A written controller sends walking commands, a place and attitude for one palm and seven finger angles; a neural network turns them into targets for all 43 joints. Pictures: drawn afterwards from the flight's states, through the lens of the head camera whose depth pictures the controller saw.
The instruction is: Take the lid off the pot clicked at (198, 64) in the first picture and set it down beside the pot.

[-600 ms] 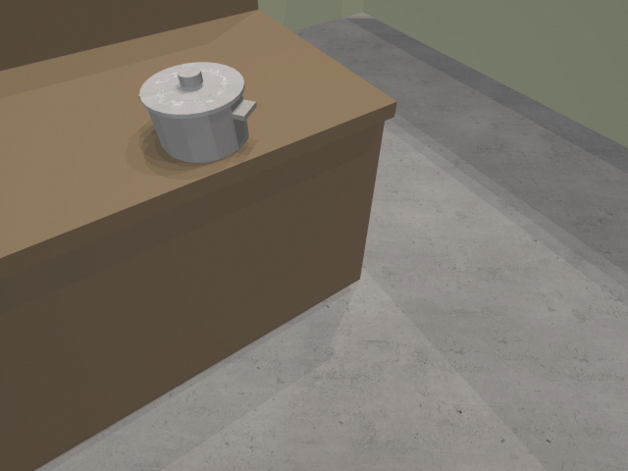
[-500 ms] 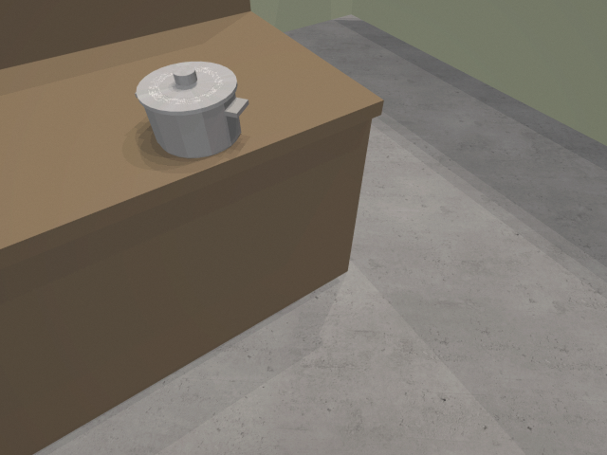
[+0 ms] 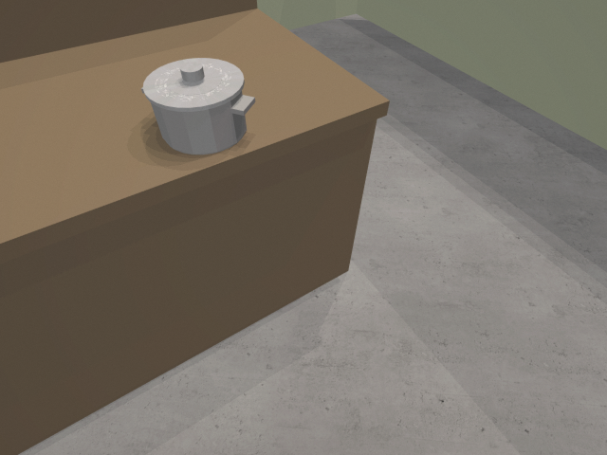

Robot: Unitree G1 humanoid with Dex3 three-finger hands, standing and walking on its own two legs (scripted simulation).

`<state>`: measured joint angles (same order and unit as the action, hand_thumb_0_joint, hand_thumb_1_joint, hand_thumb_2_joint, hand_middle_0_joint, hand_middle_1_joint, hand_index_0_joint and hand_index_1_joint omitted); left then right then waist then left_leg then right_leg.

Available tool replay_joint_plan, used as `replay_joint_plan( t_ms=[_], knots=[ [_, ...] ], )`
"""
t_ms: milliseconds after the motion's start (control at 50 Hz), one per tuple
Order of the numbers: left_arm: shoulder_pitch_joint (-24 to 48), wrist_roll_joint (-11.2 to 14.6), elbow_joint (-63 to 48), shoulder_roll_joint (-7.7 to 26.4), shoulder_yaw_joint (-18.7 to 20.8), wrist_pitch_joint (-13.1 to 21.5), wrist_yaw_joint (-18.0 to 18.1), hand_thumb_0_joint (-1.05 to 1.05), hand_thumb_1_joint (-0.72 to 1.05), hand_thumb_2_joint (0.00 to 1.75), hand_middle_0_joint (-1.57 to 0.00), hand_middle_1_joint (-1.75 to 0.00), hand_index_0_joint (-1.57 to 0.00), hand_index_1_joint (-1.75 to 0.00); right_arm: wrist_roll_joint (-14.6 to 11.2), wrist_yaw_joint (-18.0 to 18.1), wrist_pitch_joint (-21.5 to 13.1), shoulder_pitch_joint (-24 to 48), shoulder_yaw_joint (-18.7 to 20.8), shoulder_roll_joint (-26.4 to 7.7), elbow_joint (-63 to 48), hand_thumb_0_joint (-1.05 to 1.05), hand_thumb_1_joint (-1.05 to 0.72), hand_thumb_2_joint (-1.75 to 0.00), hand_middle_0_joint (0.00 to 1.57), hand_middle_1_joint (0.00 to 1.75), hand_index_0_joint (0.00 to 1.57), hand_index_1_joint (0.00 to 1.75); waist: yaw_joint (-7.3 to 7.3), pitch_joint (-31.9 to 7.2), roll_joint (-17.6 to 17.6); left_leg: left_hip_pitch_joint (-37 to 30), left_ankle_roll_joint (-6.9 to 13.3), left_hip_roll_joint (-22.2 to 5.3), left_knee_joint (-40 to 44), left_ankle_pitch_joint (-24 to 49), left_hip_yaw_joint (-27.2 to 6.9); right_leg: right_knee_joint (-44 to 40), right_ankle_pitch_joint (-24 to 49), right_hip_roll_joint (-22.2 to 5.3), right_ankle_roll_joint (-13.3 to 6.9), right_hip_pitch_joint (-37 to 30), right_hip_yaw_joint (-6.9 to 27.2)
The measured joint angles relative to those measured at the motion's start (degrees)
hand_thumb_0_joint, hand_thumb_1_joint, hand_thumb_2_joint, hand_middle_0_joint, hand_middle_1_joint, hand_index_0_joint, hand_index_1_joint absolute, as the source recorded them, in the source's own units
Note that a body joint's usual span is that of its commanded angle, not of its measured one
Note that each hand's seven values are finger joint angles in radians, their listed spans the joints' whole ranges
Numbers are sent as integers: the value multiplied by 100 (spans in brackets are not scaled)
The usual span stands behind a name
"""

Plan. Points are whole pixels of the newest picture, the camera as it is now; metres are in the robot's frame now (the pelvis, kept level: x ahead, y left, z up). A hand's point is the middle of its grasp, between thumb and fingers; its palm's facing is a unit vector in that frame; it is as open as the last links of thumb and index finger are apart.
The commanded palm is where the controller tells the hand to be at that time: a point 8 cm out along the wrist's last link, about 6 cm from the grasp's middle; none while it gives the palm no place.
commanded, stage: look at it before walking up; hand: left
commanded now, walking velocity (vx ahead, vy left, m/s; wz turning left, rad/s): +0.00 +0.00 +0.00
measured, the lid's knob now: (192, 71) +0.73 +0.26 +0.13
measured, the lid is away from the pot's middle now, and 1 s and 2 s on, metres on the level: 0.00 0.00 0.00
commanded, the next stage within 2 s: walk to a spot facing it in 0.04 s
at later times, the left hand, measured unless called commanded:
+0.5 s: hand out of the picture +0.04 +0.18 -0.18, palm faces -0.06 -0.96 -0.28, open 7.4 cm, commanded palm none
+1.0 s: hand out of the picture +0.14 +0.20 -0.18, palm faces -0.30 -0.92 -0.27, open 7.4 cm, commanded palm none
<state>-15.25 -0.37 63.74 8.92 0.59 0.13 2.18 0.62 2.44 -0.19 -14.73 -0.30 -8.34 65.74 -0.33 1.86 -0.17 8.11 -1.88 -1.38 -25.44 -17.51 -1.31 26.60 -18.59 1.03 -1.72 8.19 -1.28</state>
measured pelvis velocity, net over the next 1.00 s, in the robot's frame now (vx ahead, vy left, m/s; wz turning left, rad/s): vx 0.02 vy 0.00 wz -0.43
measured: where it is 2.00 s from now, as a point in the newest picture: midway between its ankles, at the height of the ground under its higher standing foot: outside the picture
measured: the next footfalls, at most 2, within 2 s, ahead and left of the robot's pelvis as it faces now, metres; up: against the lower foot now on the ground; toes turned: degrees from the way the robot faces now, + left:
left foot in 0.98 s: +0.10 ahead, +0.11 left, +0.00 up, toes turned -27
right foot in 1.36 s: -0.01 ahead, -0.16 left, +0.00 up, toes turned -43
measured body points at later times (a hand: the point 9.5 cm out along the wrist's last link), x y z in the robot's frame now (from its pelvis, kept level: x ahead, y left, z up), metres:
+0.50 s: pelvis -0.01 -0.02 -0.02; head +0.03 -0.05 +0.43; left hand +0.05 +0.23 -0.16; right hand -0.01 -0.26 -0.18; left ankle -0.04 +0.14 -0.73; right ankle -0.05 -0.09 -0.74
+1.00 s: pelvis +0.02 +0.00 -0.01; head +0.07 +0.00 +0.44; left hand +0.16 +0.24 -0.16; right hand +0.09 -0.28 -0.12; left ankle +0.07 +0.12 -0.74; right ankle -0.05 -0.09 -0.73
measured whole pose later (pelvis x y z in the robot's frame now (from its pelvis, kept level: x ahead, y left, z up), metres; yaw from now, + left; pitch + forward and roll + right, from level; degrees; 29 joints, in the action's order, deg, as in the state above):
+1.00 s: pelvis +0.02 +0.00 -0.01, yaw -24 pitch +2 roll +0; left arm -15.8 -0.6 51.2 14.9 5.0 -2.8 0.6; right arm 0.2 1.8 0.8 -3.1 1.8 -11.1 46.0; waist -3.4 3.6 -2.1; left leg 16.0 0.7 0.3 -30.4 -16.0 -1.9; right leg 38.2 -22.4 8.6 -1.3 17.1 13.1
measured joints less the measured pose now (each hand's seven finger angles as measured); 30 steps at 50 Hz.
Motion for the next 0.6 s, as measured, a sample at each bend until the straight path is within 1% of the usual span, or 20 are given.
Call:
replay_joint_plan(
  t_ms=[160, 220, 300, 380, 440, 460, 480, 500, 540, 560, 600],
  knots=[
    [-22, -2, 24, -19, -2, -2, 1, 0, 91, 89, -20, -30, -20, -30, -1, 7, -10, -5, -2, 24, 18, 0, -91, -90, 20, 30, 20, 30, -6, 23, -9, -6, 23, 22, 27, 11, 4, -35, 14, -22, 23, -11, 3],
    [-30, -3, 9, -32, 27, -29, -8, 0, 91, 89, -20, -30, -20, -30, 9, 21, -2, 11, 19, 21, 5, 0, -91, -90, 20, 30, 20, 30, -39, 35, -7, 9, 27, 11, -7, -11, 59, 12, 7, -12, 26, 34, 57],
    [-40, -17, -97, -4, 135, -163, -62, 0, 91, 89, -20, -30, -20, -30, 26, 48, 52, 74, 103, -3, -142, 0, -91, -90, 20, 30, 20, 30, -81, 87, -20, 101, 23, -42, -236, -153, 267, 347, -101, 43, 17, 262, 259],
    [-19, -34, -288, 117, 259, -293, -137, 0, 91, 89, -20, -30, -20, -30, 50, 55, 91, 110, 206, -36, -389, 0, -91, -90, 20, 30, 20, 30, -87, 144, -75, 217, 6, -95, -496, -318, 527, 887, -294, 98, -11, 615, 461],
    [23, -45, -453, 221, 349, -329, -193, 0, 91, 89, -20, -30, -20, -30, 72, 34, 96, 128, 271, -97, -558, 0, -91, -90, 20, 30, 20, 30, -118, 223, -81, 256, -54, -165, -707, -461, 750, 1276, -490, 27, -21, 856, 269],
    [55, -52, -493, 225, 372, -323, -210, 0, 91, 89, -20, -30, -20, -30, 76, 26, 105, 127, 294, -148, -599, 0, -91, -90, 20, 30, 20, 30, -95, 256, 14, 292, -91, -250, -843, -536, 745, 1306, -510, 89, -105, 851, 217],
    [88, -68, -540, 220, 386, -295, -222, 0, 91, 89, -19, -30, -20, -30, 69, 19, 128, 120, 322, -207, -627, 0, -91, -90, 20, 30, 20, 30, -63, 274, 132, 399, -63, -348, -1074, -599, 710, 1289, -493, 168, -209, 829, 152],
    [109, -71, -604, 227, 393, -242, -216, 0, 91, 89, -19, -30, -20, -30, 60, 17, 179, 133, 341, -250, -641, 0, -91, -90, 20, 30, 20, 30, -55, 278, 180, 599, -32, -359, -1527, -847, 630, 1266, -480, 205, -259, 826, 120],
    [114, -34, -734, 236, 391, -144, -148, 0, 91, 89, -19, -30, -20, -30, 39, 25, 295, 235, 353, -316, -661, 0, -91, -90, 20, 30, 20, 30, -103, 311, 173, 1050, 1, -225, -2620, -1193, 378, 1087, -381, 248, -301, 756, 149],
    [105, -21, -784, 236, 385, -122, -120, 0, 91, 89, -19, -30, -20, -30, 31, 19, 321, 309, 362, -347, -691, 1, -91, -90, 20, 30, 20, 30, -132, 341, 159, 1242, 2, -172, -3057, -1188, 301, 946, -292, 275, -323, 695, 194],
    [59, -8, -856, 228, 362, -113, -98, 0, 91, 89, -19, -30, -20, -30, 30, -5, 338, 479, 381, -406, -803, 1, -91, -90, 20, 30, 20, 30, -171, 382, 132, 1539, -31, -115, -3551, -1030, 225, 653, -101, 331, -367, 582, 322]
  ],
)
